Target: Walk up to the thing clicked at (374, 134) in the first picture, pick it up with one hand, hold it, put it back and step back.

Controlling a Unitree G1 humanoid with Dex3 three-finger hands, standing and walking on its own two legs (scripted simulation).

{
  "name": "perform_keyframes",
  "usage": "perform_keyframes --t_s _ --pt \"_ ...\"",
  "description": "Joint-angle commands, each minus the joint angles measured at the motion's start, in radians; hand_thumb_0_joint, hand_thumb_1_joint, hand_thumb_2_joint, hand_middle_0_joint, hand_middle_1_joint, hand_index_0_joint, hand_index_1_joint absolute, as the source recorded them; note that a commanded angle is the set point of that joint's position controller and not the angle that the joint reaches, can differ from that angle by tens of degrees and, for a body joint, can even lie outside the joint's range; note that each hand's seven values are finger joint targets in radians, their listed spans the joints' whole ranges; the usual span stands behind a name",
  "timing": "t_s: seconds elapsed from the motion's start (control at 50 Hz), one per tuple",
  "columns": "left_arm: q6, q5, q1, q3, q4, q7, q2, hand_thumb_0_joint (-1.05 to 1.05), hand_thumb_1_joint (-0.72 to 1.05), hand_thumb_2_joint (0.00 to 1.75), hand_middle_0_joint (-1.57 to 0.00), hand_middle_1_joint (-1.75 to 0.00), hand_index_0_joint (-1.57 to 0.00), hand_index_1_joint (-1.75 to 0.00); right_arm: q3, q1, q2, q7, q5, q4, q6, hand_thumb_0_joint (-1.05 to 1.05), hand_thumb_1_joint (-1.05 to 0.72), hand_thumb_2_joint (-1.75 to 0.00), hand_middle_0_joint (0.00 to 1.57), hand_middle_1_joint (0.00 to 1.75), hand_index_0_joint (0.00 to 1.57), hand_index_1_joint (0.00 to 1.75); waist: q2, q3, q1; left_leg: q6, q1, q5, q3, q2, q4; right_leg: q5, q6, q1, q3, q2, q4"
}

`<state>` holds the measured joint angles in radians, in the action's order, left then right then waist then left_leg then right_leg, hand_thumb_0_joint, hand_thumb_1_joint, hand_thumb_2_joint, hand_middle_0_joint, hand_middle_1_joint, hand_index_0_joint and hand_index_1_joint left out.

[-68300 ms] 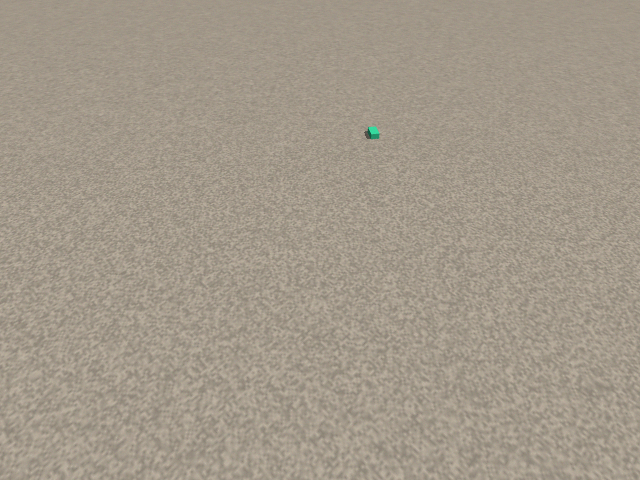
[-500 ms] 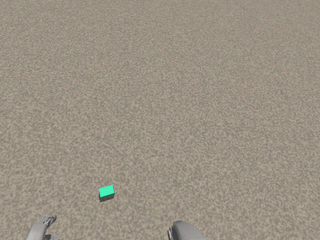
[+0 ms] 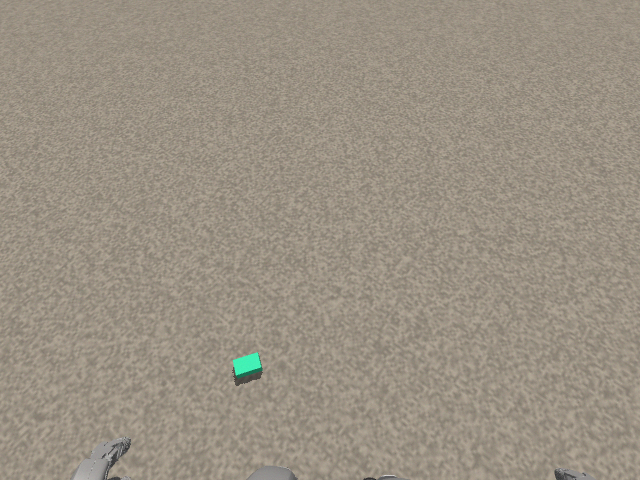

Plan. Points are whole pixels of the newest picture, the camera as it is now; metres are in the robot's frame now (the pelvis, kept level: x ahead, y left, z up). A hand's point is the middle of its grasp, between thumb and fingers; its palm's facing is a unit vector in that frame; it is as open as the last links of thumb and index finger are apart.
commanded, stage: step back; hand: left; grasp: from above
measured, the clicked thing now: (247, 365) +0.48 +0.26 -0.75
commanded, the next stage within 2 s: none
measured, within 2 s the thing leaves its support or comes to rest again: neither
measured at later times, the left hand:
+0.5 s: hand out of the picture -0.07 +0.28 -0.17, palm faces -0.04 -0.92 -0.39, open 7.4 cm
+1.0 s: hand out of the picture -0.18 +0.22 -0.16, palm faces +0.06 -0.93 -0.37, open 7.4 cm
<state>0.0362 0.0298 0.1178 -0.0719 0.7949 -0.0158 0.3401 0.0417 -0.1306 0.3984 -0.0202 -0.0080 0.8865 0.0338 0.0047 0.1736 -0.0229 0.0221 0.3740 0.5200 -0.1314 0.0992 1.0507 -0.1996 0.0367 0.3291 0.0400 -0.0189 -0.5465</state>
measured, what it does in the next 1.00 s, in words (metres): walks backwards: left foot, then right foot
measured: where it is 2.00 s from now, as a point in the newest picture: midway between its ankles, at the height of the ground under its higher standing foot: outside the picture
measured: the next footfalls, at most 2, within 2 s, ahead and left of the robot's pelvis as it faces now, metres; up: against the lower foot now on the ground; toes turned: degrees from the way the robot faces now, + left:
left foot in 0.12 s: -0.01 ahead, +0.13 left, +0.00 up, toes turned +0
right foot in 0.56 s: -0.16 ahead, -0.15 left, +0.00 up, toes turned -1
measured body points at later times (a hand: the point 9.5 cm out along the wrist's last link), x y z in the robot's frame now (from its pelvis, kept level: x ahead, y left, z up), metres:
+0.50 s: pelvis -0.15 -0.01 -0.01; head -0.09 +0.02 +0.43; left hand -0.07 +0.33 -0.14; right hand -0.02 -0.32 -0.10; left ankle -0.05 +0.13 -0.73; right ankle -0.19 -0.15 -0.70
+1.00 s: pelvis -0.32 -0.05 -0.02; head -0.26 -0.03 +0.43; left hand -0.18 +0.26 -0.13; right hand -0.25 -0.36 -0.13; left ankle -0.32 +0.06 -0.73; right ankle -0.21 -0.14 -0.73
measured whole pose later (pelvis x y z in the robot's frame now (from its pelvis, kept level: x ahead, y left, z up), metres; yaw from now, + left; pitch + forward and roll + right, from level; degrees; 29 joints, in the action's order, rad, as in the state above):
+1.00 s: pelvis -0.32 -0.05 -0.02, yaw +3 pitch -4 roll +3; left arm 0.07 0.02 0.08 -0.08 0.74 -0.01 0.39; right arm 0.04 -0.23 0.34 -0.01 0.03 0.89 0.02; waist 0.10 0.21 -0.01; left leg -0.02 0.24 0.34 0.02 0.07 0.65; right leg -0.29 0.03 0.45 -0.02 0.05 -0.74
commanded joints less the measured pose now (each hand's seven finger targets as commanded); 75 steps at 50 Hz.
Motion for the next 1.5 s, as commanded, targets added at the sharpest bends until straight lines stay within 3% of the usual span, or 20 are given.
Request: perform_keyframes --t_s 0.0,0.08,0.12,0.16,0.22,0.4,0.52,0.56,0.58,0.6,0.68,0.8,0.92,0.98,1.06,1.26,1.3,1.34,1.4,1.48 --pt "-0.007 0.01 0.039 -0.068 -0.1 -0.016 0.233 0.0 0.9 0.9 -0.2 -0.3 -0.2 -0.3 0.039 -0.057 0.15 -0.02 0.01 -0.078 -0.029 0.0 -0.9 -0.9 0.2 0.3 0.2 0.3 0.177 -0.283 -0.016 0.005 0.063 -0.002 0.072 -0.07 -0.311 0.483 0.177 -0.367 0.191 0.224 0.029" --pt "0.019 -0.006 0.004 -0.061 -0.114 0.001 0.258 0.0 0.9 0.9 -0.2 -0.3 -0.2 -0.3 0.063 -0.137 0.157 -0.013 0.033 -0.044 -0.035 0.0 -0.9 -0.9 0.2 0.3 0.2 0.3 0.15 -0.27 0.036 -0.024 -0.179 -0.358 0.132 -0.065 -0.66 0.249 0.088 -0.171 0.152 0.166 -0.056" --pt "0.021 -0.012 0.017 -0.046 -0.128 0.004 0.188 0.0 0.9 0.9 -0.2 -0.3 -0.2 -0.3 0.099 -0.083 0.311 -0.008 0.062 -0.068 -0.036 0.0 -0.9 -0.9 0.2 0.3 0.2 0.3 -0.208 -0.227 0.034 -0.158 -0.283 -0.401 -0.334 -0.408 -0.748 -0.287 -0.005 0.214 0.052 -0.062 -0.291" --pt "0.02 0.01 -0.074 -0.079 -0.124 -0.013 0.263 0.0 0.9 0.9 -0.2 -0.3 -0.2 -0.3 0.107 0.01 0.353 -0.009 0.049 -0.102 -0.044 0.0 -0.9 -0.9 0.2 0.3 0.2 0.3 -0.221 -0.13 0.068 -0.333 0.033 -0.396 -0.445 -0.554 -0.792 -0.422 -0.029 0.107 0.176 -0.062 -0.645" --pt "0.022 -0.017 0.076 -0.08 -0.058 0.001 0.232 0.0 0.9 0.9 -0.2 -0.3 -0.2 -0.3 0.069 0.099 0.228 -0.014 0.055 -0.123 -0.049 0.0 -0.9 -0.9 0.2 0.3 0.2 0.3 -0.13 -0.126 -0.038 -0.201 -0.091 -0.578 -0.086 -0.331 -0.692 -0.265 -0.015 0.188 0.188 -0.112 -0.749" --pt "0.009 -0.004 0.061 -0.071 -0.071 0.008 0.219 0.0 0.9 0.9 -0.2 -0.3 -0.2 -0.3 0.088 -0.063 0.238 -0.018 0.038 -0.132 -0.042 0.0 -0.9 -0.9 0.2 0.3 0.2 0.3 -0.179 -0.234 0.068 -0.273 -0.361 -0.638 -0.083 -0.368 -0.593 -0.319 -0.094 0.154 0.095 -0.032 -0.409" --pt "0.005 0.001 0.276 -0.081 0.041 0.027 0.221 0.0 0.9 0.9 -0.2 -0.3 -0.2 -0.3 0.092 0.058 0.277 -0.01 0.034 -0.173 -0.011 0.0 -0.9 -0.9 0.2 0.3 0.2 0.3 -0.221 -0.28 -0.031 -0.178 -0.072 -0.401 -0.041 -0.335 -0.526 -0.096 -0.015 -0.205 -0.034 0.011 0.08" --pt "-0.004 0.03 0.239 -0.111 0.017 0.028 0.34 0.0 0.9 0.9 -0.2 -0.3 -0.2 -0.3 0.065 0.031 0.169 -0.012 0.016 -0.181 -0.002 0.0 -0.9 -0.9 0.2 0.3 0.2 0.3 0.156 -0.19 -0.028 -0.048 0.232 -0.037 0.038 -0.076 -0.25 -0.212 0.062 -0.199 0.373 0.226 0.211" --pt "0.005 0.03 0.114 -0.129 -0.047 0.027 0.45 0.0 0.9 0.9 -0.2 -0.3 -0.2 -0.3 0.075 0.066 0.182 -0.034 0.014 -0.188 -0.002 0.0 -0.9 -0.9 0.2 0.3 0.2 0.3 0.332 -0.128 -0.061 -0.01 0.16 0.102 0.041 -0.001 -0.01 -0.333 0.229 0.111 0.548 0.413 0.325" --pt "0.002 0.027 0.021 -0.126 -0.08 0.02 0.447 0.0 0.9 0.9 -0.2 -0.3 -0.2 -0.3 0.098 0.045 0.241 -0.039 0.021 -0.161 -0.001 0.0 -0.9 -0.9 0.2 0.3 0.2 0.3 0.319 -0.04 -0.029 -0.013 0.082 0.078 -0.028 -0.054 0.133 -0.432 0.263 0.3 0.61 0.457 0.39" --pt "-0.004 0.018 -0.07 -0.089 -0.096 0.009 0.255 0.0 0.9 0.9 -0.2 -0.3 -0.2 -0.3 0.059 -0.106 0.172 -0.026 0.012 -0.081 -0.014 0.0 -0.9 -0.9 0.2 0.3 0.2 0.3 0.148 -0.097 0.053 -0.016 0.124 -0.097 -0.02 0.033 0.171 0.002 0.097 0.052 0.124 0.17 0.164" --pt "-0.001 0.02 0.09 -0.087 -0.103 -0.016 0.24 0.0 0.9 0.9 -0.2 -0.3 -0.2 -0.3 0.044 -0.069 0.149 -0.033 0.028 -0.114 -0.038 0.0 -0.9 -0.9 0.2 0.3 0.2 0.3 0.199 -0.219 -0.045 0.009 0.198 0.025 0.047 -0.05 -0.153 0.371 0.193 -0.365 0.193 0.281 0.055" --pt "0.028 -0.004 0.021 -0.059 -0.142 -0.004 0.243 0.0 0.9 0.9 -0.2 -0.3 -0.2 -0.3 0.069 -0.208 0.177 -0.019 0.037 -0.052 -0.037 0.0 -0.9 -0.9 0.2 0.3 0.2 0.3 0.078 -0.288 0.023 -0.058 -0.172 -0.352 0.099 -0.092 -0.659 0.183 0.078 -0.141 0.118 0.214 -0.094" --pt "0.028 -0.005 -0.077 -0.077 -0.157 -0.009 0.256 0.0 0.9 0.9 -0.2 -0.3 -0.2 -0.3 0.107 -0.079 0.386 -0.016 0.056 -0.109 -0.035 0.0 -0.9 -0.9 0.2 0.3 0.2 0.3 -0.273 -0.181 0.061 -0.363 0.018 -0.487 -0.469 -0.558 -0.747 -0.46 -0.029 0.097 0.096 -0.012 -0.604" --pt "0.037 -0.021 0.061 -0.074 -0.063 0.006 0.234 0.0 0.9 0.9 -0.2 -0.3 -0.2 -0.3 0.06 0.049 0.227 -0.028 0.061 -0.135 -0.039 0.0 -0.9 -0.9 0.2 0.3 0.2 0.3 -0.09 -0.134 -0.04 -0.236 0.019 -0.592 -0.074 -0.339 -0.664 -0.283 -0.022 0.116 0.141 -0.093 -0.787" --pt "-0.036 -0.009 0.178 -0.045 0.052 -0.004 0.204 0.0 0.9 0.9 -0.2 -0.3 -0.2 -0.3 0.072 0.01 0.254 0.002 0.035 -0.119 0.019 0.0 -0.9 -0.9 0.2 0.3 0.2 0.3 -0.222 -0.313 -0.003 -0.197 -0.239 -0.535 0.01 -0.3 -0.421 -0.078 -0.039 -0.13 -0.075 -0.01 0.202" --pt "-0.046 0.021 0.19 -0.076 0.065 -0.006 0.33 0.0 0.9 0.9 -0.2 -0.3 -0.2 -0.3 0.041 0.017 0.153 0.005 0.025 -0.146 0.022 0.0 -0.9 -0.9 0.2 0.3 0.2 0.3 0.121 -0.235 -0.005 -0.086 0.151 -0.09 0.058 -0.118 -0.214 -0.1 0.022 -0.217 0.303 0.17 0.192" --pt "-0.04 0.021 0.028 -0.1 -0.003 -0.01 0.462 0.0 0.9 0.9 -0.2 -0.3 -0.2 -0.3 0.081 0.078 0.217 -0.015 0.028 -0.146 0.024 0.0 -0.9 -0.9 0.2 0.3 0.2 0.3 0.252 -0.086 -0.04 -0.014 0.08 0.069 -0.07 -0.088 0.058 -0.331 0.247 0.245 0.621 0.461 0.317" --pt "-0.056 0.016 -0.047 -0.061 0.0 -0.018 0.302 0.0 0.9 0.9 -0.2 -0.3 -0.2 -0.3 0.065 0.009 0.199 0.004 0.015 -0.077 0.013 0.0 -0.9 -0.9 0.2 0.3 0.2 0.3 0.062 -0.072 0.045 -0.018 0.131 -0.099 -0.054 -0.007 0.119 -0.016 0.132 0.056 0.197 0.241 0.144" --pt "-0.07 0.024 0.115 -0.073 0.043 -0.013 0.305 0.0 0.9 0.9 -0.2 -0.3 -0.2 -0.3 0.05 0.024 0.172 0.011 0.028 -0.073 -0.011 0.0 -0.9 -0.9 0.2 0.3 0.2 0.3 0.139 -0.148 -0.045 0.005 0.185 -0.087 0.011 -0.048 -0.107 -0.218 0.108 -0.185 0.201 0.195 0.131"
